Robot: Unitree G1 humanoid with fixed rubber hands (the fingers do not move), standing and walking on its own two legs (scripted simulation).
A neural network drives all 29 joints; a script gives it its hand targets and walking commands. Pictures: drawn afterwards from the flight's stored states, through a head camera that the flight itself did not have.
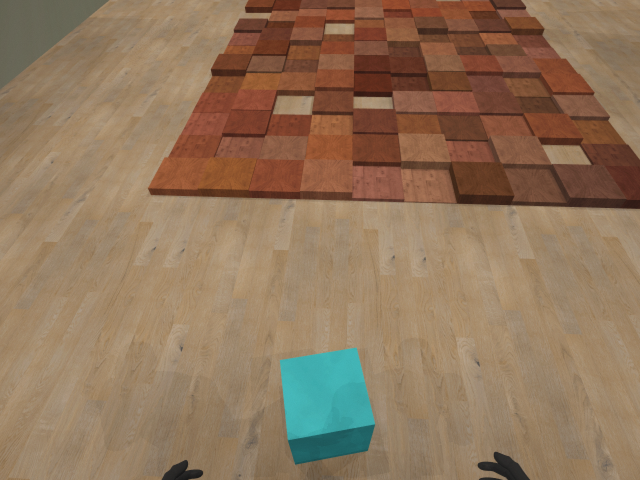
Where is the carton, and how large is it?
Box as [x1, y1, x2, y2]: [280, 348, 374, 464]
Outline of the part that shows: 356,348 280,360 287,436 295,464 367,450 374,426 374,421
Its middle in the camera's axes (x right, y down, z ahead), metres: +0.01 +0.45 +1.08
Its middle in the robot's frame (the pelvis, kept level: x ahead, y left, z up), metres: +0.42 +0.02 -0.64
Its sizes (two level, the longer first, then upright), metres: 0.210 0.200 0.250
